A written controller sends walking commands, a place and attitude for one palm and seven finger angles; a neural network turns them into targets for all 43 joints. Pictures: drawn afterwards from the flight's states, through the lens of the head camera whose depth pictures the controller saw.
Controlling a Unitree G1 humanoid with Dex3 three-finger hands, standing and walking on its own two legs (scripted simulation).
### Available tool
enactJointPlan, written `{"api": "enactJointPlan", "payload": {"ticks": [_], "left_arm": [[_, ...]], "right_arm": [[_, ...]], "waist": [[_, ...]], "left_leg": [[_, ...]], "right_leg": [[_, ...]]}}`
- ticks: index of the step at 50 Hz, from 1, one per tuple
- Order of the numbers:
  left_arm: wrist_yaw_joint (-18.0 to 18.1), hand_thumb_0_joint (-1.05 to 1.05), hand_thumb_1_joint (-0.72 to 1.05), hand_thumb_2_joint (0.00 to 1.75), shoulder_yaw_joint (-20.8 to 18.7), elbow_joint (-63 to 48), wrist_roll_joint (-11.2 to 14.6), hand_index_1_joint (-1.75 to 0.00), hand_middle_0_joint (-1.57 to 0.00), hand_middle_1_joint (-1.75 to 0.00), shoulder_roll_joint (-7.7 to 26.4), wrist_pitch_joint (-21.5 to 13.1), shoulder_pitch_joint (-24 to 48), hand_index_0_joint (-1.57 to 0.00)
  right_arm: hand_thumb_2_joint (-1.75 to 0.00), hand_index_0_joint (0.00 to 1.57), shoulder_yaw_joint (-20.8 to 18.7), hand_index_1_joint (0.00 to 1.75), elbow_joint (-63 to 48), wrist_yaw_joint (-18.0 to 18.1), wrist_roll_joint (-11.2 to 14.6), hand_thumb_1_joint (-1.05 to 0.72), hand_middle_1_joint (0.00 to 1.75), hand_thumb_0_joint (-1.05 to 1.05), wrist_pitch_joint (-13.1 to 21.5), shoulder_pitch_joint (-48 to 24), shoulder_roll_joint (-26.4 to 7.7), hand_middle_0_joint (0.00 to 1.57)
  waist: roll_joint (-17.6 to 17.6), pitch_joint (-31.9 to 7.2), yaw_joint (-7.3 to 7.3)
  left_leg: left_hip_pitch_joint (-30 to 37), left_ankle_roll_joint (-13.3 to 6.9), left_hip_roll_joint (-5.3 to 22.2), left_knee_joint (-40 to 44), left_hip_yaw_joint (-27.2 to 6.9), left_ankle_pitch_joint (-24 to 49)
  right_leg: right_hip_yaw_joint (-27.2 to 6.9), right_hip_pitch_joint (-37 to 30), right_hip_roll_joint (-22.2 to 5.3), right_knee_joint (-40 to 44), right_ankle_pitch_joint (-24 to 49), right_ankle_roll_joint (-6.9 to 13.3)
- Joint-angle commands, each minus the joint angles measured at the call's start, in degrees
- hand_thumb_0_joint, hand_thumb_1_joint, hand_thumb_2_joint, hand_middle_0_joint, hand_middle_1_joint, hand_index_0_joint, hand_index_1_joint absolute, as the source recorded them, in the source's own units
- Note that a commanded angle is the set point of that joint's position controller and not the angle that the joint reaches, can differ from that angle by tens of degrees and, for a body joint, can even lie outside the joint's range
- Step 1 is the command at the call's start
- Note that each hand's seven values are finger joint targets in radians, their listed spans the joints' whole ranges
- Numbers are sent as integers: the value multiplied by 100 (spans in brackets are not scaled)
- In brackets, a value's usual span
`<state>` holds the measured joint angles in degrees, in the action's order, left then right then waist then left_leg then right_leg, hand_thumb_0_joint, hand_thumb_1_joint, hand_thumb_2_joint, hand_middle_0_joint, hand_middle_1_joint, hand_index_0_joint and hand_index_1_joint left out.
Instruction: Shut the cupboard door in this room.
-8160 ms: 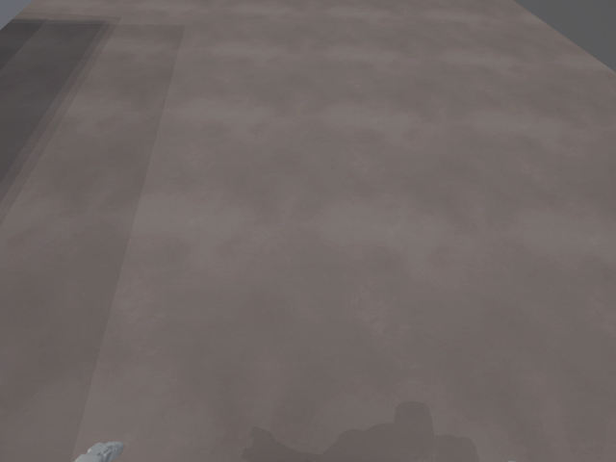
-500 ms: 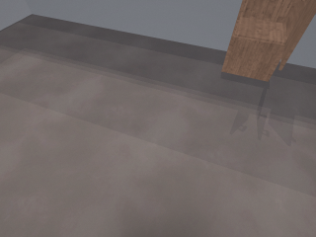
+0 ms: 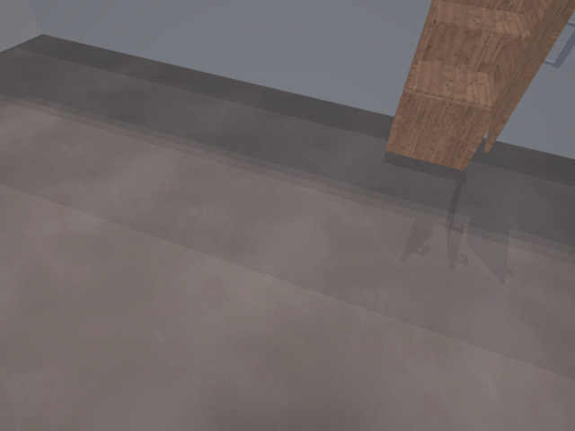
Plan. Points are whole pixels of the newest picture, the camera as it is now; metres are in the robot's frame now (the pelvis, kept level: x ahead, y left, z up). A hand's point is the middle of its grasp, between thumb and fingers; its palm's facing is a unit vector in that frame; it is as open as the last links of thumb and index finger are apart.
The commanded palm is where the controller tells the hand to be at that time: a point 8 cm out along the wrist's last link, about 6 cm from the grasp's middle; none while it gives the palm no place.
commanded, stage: turn or walk to find it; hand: left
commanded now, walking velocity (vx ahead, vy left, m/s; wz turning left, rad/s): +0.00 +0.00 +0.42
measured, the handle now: (562, 44) +1.29 -0.81 +0.07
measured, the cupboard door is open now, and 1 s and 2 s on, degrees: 82 82 82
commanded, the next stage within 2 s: stand and wait in 0.26 s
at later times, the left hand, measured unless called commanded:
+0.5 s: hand out of the picture -0.04 +0.18 -0.17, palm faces +0.19 -0.95 -0.23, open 7.4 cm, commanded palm none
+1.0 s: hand out of the picture -0.09 +0.17 -0.18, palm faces +0.23 -0.95 -0.20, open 7.4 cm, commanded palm none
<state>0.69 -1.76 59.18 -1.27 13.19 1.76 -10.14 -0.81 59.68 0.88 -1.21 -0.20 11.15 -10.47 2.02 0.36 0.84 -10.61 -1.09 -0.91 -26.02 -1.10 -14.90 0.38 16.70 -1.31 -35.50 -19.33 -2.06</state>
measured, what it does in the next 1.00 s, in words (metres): steps on the spot: right foot, then left foot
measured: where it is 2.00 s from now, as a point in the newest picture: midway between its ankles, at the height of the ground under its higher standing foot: outside the picture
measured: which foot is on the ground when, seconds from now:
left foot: down 0.00-0.20, up 0.22-0.52, down 0.54-1.00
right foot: up 0.00-0.16, down 0.18-1.00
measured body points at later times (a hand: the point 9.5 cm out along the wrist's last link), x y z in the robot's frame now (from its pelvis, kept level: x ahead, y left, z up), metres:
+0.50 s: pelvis -0.03 -0.01 +0.00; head +0.00 -0.02 +0.44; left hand -0.05 +0.23 -0.15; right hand +0.06 -0.26 -0.16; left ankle -0.06 +0.13 -0.72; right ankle -0.03 -0.12 -0.74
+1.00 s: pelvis -0.05 +0.00 +0.00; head -0.05 -0.01 +0.45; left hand -0.10 +0.22 -0.16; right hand +0.03 -0.23 -0.16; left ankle -0.06 +0.13 -0.74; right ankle -0.03 -0.12 -0.74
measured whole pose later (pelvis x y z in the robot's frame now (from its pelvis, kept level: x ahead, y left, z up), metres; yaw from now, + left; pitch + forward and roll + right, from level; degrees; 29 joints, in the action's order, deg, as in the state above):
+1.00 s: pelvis -0.05 +0.00 +0.00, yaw +11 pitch -2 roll +0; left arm 1.2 -0.7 64.6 -1.0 8.9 0.4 -15.8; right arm -1.5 63.3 1.0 -0.9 -0.9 12.4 -10.6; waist -0.6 1.8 0.9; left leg -11.7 1.0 2.0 -26.8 2.6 -13.2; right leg 6.1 10.7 -3.4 -27.7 -15.1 -0.7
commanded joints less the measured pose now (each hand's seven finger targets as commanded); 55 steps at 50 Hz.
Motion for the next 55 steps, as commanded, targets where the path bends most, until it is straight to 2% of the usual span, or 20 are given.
{"api": "enactJointPlan", "payload": {"ticks": [1, 4, 7, 8, 9, 10, 11, 13, 15, 21, 24, 25, 27, 28, 30, 35, 37, 39, 47, 55], "left_arm": [[57, 0, 90, 90, -64, -278, 79, -30, -20, -30, 382, -120, -58, -20], [79, 0, 90, 90, -88, -376, 107, -30, -20, -30, 376, -161, 27, -20], [100, 0, 90, 90, -121, -335, 120, -30, -20, -30, 431, -205, -289, -20], [122, 0, 90, 90, -157, -283, 104, -30, -20, -30, 545, -236, -483, -20], [167, 0, 90, 90, -219, -253, 57, -30, -20, -30, 853, -262, -545, -20], [168, 0, 90, 90, -287, -299, 41, -30, -20, -30, 1098, -269, -632, -20], [166, 0, 90, 90, -325, -333, 46, -30, -20, -30, 1076, -270, -634, -20], [175, 0, 90, 90, -248, -440, 38, -30, -20, -30, 820, -219, -285, -20], [160, 0, 90, 90, -190, -519, 0, -30, -20, -30, 729, -244, -134, -20], [134, 0, 90, 90, -200, -273, -45, -30, -20, -30, 900, -244, -524, -20], [132, 0, 90, 90, -186, -124, -7, -30, -20, -30, 860, -229, -498, -20], [130, 0, 90, 90, -165, -85, 33, -30, -20, -30, 799, -213, -455, -20], [101, 0, 90, 90, -70, -80, 71, -30, -20, -30, 369, -160, -691, -20], [104, 0, 90, 90, -10, -71, 56, -30, -20, -30, 172, -145, -707, -20], [103, 0, 90, 90, 39, 33, 55, -30, -20, -30, 192, -80, -405, -20], [70, 0, 90, 90, 103, 495, 31, -30, -20, -30, 142, -185, -1031, -20], [91, 0, 90, 90, 123, 536, 31, -30, -20, -30, 318, -250, -951, -20], [86, 0, 90, 90, 93, 523, 29, -30, -20, -30, 338, -261, -732, -20], [109, 0, 90, 90, -15, 348, 46, -30, -20, -30, 355, -195, -696, -20], [120, 0, 90, 90, 37, 441, 80, -30, -20, -30, 252, -245, -748, -20]], "right_arm": [[-90, 20, -249, 30, -193, 83, 10, -90, 30, 0, 76, 268, -1098, 20], [-90, 20, -344, 30, -172, 76, 8, -90, 30, 0, 33, 558, -1166, 20], [-90, 20, -390, 30, -251, 48, 56, -90, 30, 0, -11, 449, -1152, 20], [-90, 20, -380, 30, -299, 24, 84, -90, 30, 0, -1, 382, -1026, 20], [-90, 20, -338, 30, -399, -13, 114, -90, 30, 0, 12, 368, -781, 20], [-90, 20, -310, 30, -553, -33, 82, -90, 30, 0, -31, 235, -645, 20], [-90, 20, -374, 30, -565, -7, 17, -90, 30, 0, -140, 77, -768, 20], [-90, 20, -395, 30, -448, -41, 34, -90, 30, 0, -240, 52, -713, 20], [-90, 20, -364, 30, -360, -90, 38, -90, 30, 0, -270, 243, -585, 20], [-90, 20, -239, 30, -383, -97, 66, -90, 30, 0, -196, -93, -437, 20], [-90, 20, -191, 30, -242, -58, 61, -90, 30, 0, -105, 112, -426, 20], [-90, 20, -183, 30, -139, -49, 61, -90, 30, 0, -50, 283, -484, 20], [-90, 20, -261, 30, -115, -22, 32, -90, 30, 0, 56, 364, -1043, 20], [-90, 20, -257, 30, -142, -8, 21, -90, 30, 0, 42, 206, -1165, 20], [-90, 20, -206, 30, -40, 73, 22, -90, 30, 0, 87, 49, -982, 20], [-90, 20, -169, 30, 39, 111, 81, -90, 30, 0, 98, -162, -788, 20], [-90, 20, -155, 30, 86, 69, 127, -90, 30, 0, 91, 5, -605, 20], [-90, 20, -171, 30, 128, 60, 93, -90, 30, 0, 26, 60, -513, 20], [-90, 20, -122, 30, 126, 18, 53, -90, 30, 0, -6, 270, -480, 20], [-90, 20, -54, 30, 354, 50, 65, -90, 30, 0, 90, 603, -412, 20]], "waist": [[-1155, -6, -69], [-1142, -363, -186], [-916, -561, -23], [-556, -684, 49], [319, -691, 33], [1136, -430, 157], [1473, -247, 214], [676, 199, -17], [633, 154, -126], [840, 122, 90], [774, -26, -36], [523, -105, -132], [-991, -354, -60], [-1176, -185, -25], [-1743, 161, -103], [-727, -24, 101], [-279, 86, -62], [321, 417, -117], [-8, 347, -85], [-212, 264, -29]], "left_leg": [[442, -752, 1372, 688, -1447, 3441], [977, -796, 1330, 374, -1586, 4312], [479, -523, 1059, 42, -1465, 3702], [-137, -285, 856, -208, -1244, 2945], [-1122, 30, 387, -654, -646, 1663], [-1800, 265, -80, -1369, -115, -703], [-1908, 285, 50, -2399, -145, -1721], [-1973, 318, 220, -3622, -171, -1412], [-1817, 385, 259, -3701, 5, -1120], [-1143, 409, 276, -1954, 397, -1017], [-328, 389, 259, -608, 553, -206], [220, 355, 316, 103, 532, 439], [805, -99, 1487, 421, -690, 1936], [326, -406, 1868, 659, -997, 1784], [-1, -591, 1749, 1139, -994, 1876], [188, -256, 1123, 385, -184, 1946], [137, 31, 830, 366, 55, 1136], [77, 124, 734, 419, 98, 625], [-181, 100, 662, 340, 30, 322], [-248, 103, 734, 524, -22, 771]], "right_leg": [[106, 454, -92, -343, -492, -45], [149, 497, -18, -102, -560, -61], [196, -461, -64, 1139, 496, -46], [16, -1256, -365, 1518, 1292, 24], [-629, -1987, -1214, 1457, 2197, 296], [-1157, -2033, -2089, 1544, 2995, 883], [-1324, -1535, -2386, 1661, 3299, 1226], [-760, -984, -2045, 1588, 3335, 1292], [-262, -841, -1719, 1506, 3252, 1090], [-249, -847, -1590, 1463, 2964, 1101], [-138, -723, -1383, 1177, 2685, 841], [-53, -483, -1260, 957, 2354, 637], [404, 85, -585, 289, 604, 121], [497, 17, -428, 135, -320, 28], [353, 36, -425, -495, -785, -17], [220, -557, -453, 1186, 777, 4], [-69, -603, -739, 1483, 1565, 117], [-118, -259, -753, 1569, 1095, 171], [-48, -148, -768, 1637, 76, 216], [81, -615, -696, 1568, 774, 226]]}}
